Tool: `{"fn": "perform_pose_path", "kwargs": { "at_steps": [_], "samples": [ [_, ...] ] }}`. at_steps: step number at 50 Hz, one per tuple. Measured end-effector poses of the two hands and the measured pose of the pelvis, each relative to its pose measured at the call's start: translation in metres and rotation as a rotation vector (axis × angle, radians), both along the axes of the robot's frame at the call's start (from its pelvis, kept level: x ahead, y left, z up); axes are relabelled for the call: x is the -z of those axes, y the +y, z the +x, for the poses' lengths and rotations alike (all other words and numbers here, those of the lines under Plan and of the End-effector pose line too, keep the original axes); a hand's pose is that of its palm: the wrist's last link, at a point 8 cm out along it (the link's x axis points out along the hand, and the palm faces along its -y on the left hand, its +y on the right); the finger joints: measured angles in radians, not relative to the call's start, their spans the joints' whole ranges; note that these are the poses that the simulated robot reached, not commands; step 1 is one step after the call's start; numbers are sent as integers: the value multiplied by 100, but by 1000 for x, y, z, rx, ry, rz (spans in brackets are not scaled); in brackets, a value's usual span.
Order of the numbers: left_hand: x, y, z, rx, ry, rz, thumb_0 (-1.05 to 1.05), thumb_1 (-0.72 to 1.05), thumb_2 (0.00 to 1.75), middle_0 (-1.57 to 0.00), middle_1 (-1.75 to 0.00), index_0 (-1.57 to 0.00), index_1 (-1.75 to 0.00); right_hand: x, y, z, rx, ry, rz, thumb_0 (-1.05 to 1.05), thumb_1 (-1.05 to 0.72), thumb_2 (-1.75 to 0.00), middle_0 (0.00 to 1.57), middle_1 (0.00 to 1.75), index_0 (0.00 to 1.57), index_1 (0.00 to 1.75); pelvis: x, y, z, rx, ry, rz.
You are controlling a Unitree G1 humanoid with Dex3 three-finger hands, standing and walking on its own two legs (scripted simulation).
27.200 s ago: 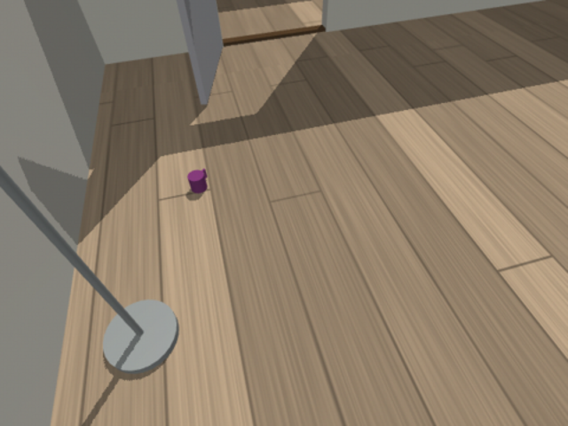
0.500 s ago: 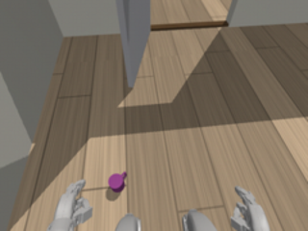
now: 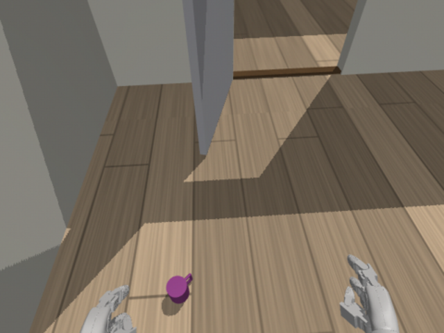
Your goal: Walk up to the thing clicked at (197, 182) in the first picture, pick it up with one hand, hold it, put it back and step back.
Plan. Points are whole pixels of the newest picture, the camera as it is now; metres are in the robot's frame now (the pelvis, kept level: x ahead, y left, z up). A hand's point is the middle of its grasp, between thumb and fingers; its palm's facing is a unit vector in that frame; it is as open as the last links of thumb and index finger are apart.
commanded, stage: home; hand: left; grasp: from above
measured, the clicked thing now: (181, 286) +0.43 +0.20 -0.67
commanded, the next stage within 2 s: stand in 1.68 s
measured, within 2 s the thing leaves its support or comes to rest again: neither
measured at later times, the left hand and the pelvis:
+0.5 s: hand out of the picture +0.16 +0.18 -0.05, palm faces +0.02 -0.98 -0.20, open 7.4 cm; pelvis -0.01 +0.00 +0.00, yaw -1 degrees
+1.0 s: hand (132, 332) +0.16 +0.18 -0.05, palm faces +0.02 -0.98 -0.20, open 7.4 cm; pelvis +0.00 +0.00 +0.00, yaw -1 degrees
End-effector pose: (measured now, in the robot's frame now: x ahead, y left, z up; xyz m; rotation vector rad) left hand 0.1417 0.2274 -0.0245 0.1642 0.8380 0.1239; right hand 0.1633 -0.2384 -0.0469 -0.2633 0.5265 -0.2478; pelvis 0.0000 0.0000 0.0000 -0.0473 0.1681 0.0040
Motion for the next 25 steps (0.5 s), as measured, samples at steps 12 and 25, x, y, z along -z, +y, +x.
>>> {"fn": "perform_pose_path", "kwargs": {
  "at_steps": [12,25],
  "samples": [
    [-2,2,0,12,-5,10,1,90,90,-20,-30,-20,-29,10,3,-20,21,54,11,1,-90,-89,21,30,21,30,0,2,-3,5,-6,-2],
    [-2,3,0,23,-7,9,1,90,90,-20,-30,-20,-29,12,2,-29,40,61,13,1,-90,-90,21,30,21,30,0,5,-6,11,-7,-3]
  ]
}}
